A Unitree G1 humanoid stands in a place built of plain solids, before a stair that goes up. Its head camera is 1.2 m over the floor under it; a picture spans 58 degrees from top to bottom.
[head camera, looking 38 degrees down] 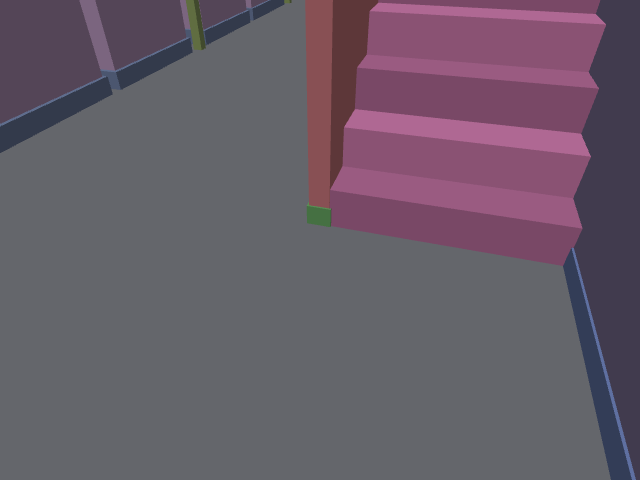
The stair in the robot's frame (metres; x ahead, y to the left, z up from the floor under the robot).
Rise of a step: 0.20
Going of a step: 0.23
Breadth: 1.02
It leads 16 degrees to the right of straight ahead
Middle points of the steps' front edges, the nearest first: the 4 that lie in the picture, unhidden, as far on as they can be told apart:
1.50 -0.53 0.20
1.72 -0.60 0.40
1.94 -0.66 0.59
2.15 -0.73 0.79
